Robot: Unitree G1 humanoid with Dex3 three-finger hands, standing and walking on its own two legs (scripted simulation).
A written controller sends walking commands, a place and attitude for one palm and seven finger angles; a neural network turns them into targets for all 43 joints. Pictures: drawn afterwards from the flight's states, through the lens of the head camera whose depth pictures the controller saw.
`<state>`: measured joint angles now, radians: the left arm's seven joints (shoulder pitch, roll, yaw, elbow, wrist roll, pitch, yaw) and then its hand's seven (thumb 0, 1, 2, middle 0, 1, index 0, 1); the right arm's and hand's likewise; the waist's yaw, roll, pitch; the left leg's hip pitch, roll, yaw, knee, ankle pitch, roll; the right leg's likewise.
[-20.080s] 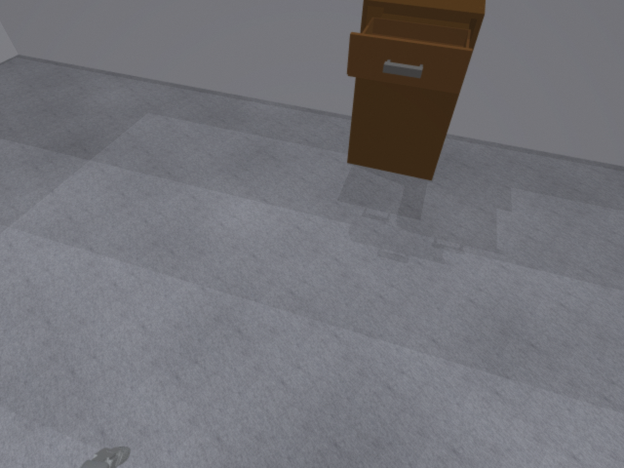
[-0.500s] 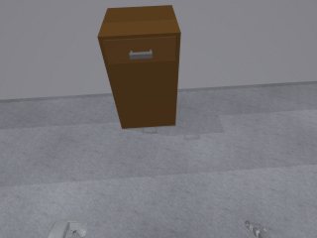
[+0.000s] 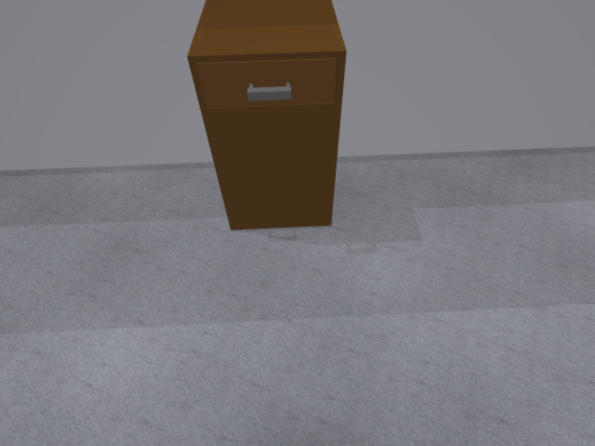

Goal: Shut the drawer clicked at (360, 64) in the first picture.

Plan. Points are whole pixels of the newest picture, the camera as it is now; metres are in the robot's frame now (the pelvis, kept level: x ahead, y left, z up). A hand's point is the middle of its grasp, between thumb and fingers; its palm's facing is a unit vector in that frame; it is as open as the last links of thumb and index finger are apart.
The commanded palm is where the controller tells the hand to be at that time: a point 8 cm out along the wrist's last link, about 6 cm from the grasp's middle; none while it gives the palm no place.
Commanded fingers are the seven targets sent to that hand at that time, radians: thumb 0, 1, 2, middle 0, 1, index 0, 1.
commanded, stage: let the arm hang, fingers relaxed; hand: left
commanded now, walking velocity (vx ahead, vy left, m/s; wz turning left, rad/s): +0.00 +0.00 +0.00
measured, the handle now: (269, 89) +1.06 +0.15 -0.09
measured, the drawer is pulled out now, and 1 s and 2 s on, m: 0.00 0.00 0.00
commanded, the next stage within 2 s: look to check the result in 0.40 s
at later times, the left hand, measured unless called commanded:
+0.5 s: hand out of the picture +0.07 +0.18 -0.17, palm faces -0.01 -0.97 -0.24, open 7.3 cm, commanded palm none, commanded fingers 0.00 0.90 0.90 -0.20 -0.30 -0.20 -0.30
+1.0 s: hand out of the picture +0.10 +0.20 -0.16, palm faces -0.01 -0.95 -0.32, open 7.3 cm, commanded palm none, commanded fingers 0.00 0.90 0.90 -0.20 -0.30 -0.20 -0.30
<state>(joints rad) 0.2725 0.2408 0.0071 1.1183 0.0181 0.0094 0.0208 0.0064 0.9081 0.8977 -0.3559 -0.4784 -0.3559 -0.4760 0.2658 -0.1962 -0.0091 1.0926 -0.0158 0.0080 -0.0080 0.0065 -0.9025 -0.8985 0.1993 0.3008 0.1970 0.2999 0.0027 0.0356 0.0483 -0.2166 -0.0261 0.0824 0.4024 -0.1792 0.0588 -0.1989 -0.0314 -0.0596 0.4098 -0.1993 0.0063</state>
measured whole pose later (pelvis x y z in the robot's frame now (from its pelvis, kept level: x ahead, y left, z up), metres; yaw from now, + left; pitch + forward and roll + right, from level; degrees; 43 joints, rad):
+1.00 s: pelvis +0.03 -0.03 +0.01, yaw +0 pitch -1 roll +0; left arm 0.13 0.28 0.02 1.14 0.02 -0.02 0.01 0.00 0.91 0.90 -0.21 -0.30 -0.21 -0.30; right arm 0.13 -0.29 -0.02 1.13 -0.02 -0.01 -0.01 0.00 -0.90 -0.90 0.20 0.30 0.20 0.30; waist -0.01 0.02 0.04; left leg -0.12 0.01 0.06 0.31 -0.18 0.01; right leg -0.09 0.01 -0.07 0.31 -0.20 -0.03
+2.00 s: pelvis +0.04 -0.04 +0.01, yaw -1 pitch -1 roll +0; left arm 0.11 0.31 0.01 1.14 0.01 -0.02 0.01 0.00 0.91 0.90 -0.21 -0.30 -0.21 -0.30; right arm 0.14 -0.32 -0.01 1.13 -0.02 -0.01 -0.01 0.01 -0.90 -0.90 0.20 0.30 0.20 0.30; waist -0.02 0.01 0.04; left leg -0.09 0.03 0.07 0.29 -0.18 -0.01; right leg -0.06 0.03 -0.06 0.27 -0.19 -0.05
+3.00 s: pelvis +0.05 -0.03 +0.01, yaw +0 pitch -1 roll +0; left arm 0.10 0.33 0.01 1.14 0.01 -0.02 0.01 0.00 0.91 0.90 -0.21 -0.30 -0.21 -0.30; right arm 0.12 -0.32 -0.01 1.13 -0.01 -0.01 -0.01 0.01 -0.90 -0.90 0.20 0.30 0.20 0.30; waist -0.01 0.00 0.04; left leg -0.08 0.01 0.07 0.27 -0.18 0.01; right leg -0.06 0.01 -0.06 0.27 -0.19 -0.02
